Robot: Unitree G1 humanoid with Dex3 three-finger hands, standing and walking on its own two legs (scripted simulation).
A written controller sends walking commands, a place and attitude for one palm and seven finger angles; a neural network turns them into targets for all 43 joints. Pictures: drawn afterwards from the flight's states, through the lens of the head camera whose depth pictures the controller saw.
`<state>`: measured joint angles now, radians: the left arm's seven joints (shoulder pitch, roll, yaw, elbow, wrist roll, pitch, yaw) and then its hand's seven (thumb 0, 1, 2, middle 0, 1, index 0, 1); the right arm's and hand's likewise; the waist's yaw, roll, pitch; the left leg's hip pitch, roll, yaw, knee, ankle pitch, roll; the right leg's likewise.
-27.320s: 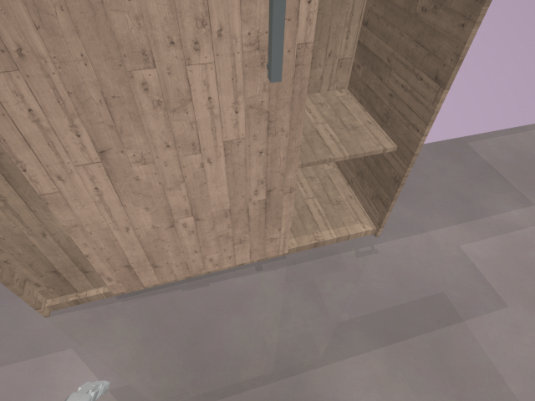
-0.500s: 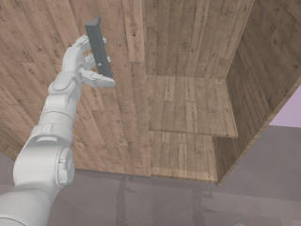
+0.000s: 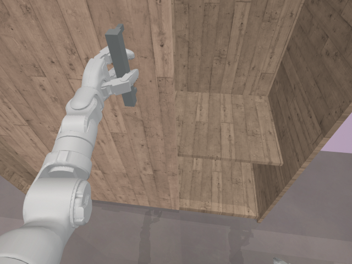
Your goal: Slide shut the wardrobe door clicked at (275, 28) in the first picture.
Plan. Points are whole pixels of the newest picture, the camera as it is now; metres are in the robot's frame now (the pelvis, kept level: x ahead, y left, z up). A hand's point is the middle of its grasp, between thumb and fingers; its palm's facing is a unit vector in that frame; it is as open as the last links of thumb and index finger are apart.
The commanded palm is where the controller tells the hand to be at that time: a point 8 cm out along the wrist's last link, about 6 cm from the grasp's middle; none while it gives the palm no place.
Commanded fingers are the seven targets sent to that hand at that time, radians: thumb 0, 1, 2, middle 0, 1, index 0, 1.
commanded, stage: grip the handle and tug to test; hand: left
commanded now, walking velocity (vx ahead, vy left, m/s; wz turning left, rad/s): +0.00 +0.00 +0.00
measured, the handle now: (125, 67) +0.50 +0.12 +0.20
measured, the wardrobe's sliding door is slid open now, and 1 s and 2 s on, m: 0.44 0.44 0.43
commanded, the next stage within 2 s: tug the door sideways, standing still in 0.80 s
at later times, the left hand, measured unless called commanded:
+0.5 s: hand (130, 80) +0.46 +0.10 +0.20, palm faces -0.09 -1.00 -0.01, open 5.7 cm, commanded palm +0.43 +0.15 +0.20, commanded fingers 0.00 0.90 0.90 -0.45 -1.40 -0.45 -1.40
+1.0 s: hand (130, 81) +0.45 +0.10 +0.20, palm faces -0.11 -0.99 -0.01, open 5.8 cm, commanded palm +0.44 +0.15 +0.20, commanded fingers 0.00 0.90 0.90 -0.45 -1.40 -0.45 -1.40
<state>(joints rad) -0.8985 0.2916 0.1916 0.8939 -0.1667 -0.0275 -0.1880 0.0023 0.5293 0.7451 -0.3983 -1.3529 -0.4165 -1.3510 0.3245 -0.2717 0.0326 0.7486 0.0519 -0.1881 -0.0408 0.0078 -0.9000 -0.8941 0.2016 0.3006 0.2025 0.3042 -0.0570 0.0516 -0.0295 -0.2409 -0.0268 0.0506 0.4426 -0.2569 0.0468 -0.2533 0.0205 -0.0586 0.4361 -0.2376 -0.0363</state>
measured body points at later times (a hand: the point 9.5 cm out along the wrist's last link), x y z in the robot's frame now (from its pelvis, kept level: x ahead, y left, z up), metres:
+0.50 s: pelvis -0.01 -0.01 +0.00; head +0.01 -0.03 +0.45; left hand +0.46 +0.15 +0.20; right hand +0.07 -0.27 -0.12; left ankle -0.02 +0.09 -0.74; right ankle -0.01 -0.09 -0.74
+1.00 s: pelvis +0.02 -0.01 +0.00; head +0.03 -0.04 +0.45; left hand +0.45 +0.15 +0.20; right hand +0.14 -0.27 -0.10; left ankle -0.02 +0.09 -0.74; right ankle -0.01 -0.09 -0.74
